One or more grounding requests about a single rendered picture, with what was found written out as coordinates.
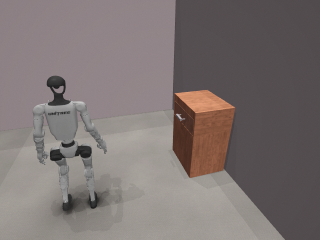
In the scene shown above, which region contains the robot torso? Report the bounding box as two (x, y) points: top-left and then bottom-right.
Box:
(44, 99), (80, 158)

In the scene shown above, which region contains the robot left forearm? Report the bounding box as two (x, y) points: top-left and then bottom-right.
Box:
(33, 130), (45, 154)

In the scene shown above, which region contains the drawer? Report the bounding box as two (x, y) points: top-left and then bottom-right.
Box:
(174, 101), (194, 135)

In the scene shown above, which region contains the cabinet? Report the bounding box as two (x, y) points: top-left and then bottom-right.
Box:
(172, 90), (235, 178)

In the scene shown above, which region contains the robot left thigh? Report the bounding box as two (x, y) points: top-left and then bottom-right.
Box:
(50, 146), (69, 176)

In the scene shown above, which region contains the left robot hand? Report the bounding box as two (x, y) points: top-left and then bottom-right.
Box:
(37, 151), (50, 165)

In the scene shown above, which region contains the handle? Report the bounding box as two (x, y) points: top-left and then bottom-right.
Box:
(175, 114), (185, 121)

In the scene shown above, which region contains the left robot upper arm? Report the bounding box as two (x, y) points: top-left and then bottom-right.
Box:
(33, 103), (46, 138)

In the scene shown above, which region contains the right robot upper arm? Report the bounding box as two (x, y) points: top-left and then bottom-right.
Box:
(73, 101), (94, 132)

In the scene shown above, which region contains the right robot hand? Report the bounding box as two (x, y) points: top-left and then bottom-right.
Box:
(97, 140), (107, 154)

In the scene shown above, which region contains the robot right forearm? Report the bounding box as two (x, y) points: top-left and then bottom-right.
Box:
(89, 123), (104, 144)

